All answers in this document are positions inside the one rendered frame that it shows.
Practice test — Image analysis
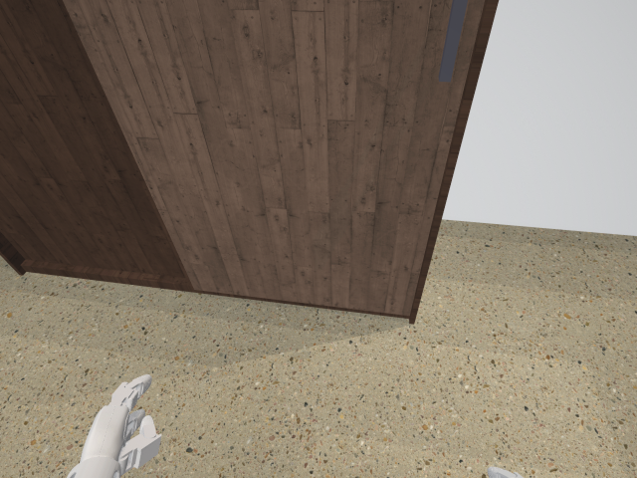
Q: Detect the robot left hand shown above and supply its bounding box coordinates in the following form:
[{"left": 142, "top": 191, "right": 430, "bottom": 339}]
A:
[{"left": 80, "top": 374, "right": 161, "bottom": 476}]

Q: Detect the handle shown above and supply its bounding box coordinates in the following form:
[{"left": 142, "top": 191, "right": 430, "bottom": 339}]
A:
[{"left": 439, "top": 0, "right": 468, "bottom": 82}]

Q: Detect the wardrobe door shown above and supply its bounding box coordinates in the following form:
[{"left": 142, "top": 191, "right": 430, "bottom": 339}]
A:
[
  {"left": 0, "top": 0, "right": 189, "bottom": 279},
  {"left": 63, "top": 0, "right": 485, "bottom": 316}
]

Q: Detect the left robot forearm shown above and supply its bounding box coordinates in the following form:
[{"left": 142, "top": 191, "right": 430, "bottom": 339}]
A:
[{"left": 67, "top": 457, "right": 121, "bottom": 478}]

